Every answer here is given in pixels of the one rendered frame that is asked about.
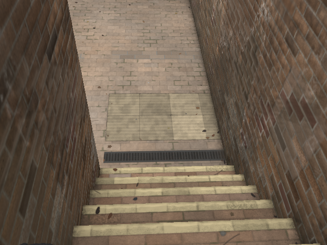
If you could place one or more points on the stairs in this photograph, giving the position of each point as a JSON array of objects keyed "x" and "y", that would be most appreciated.
[{"x": 179, "y": 205}]

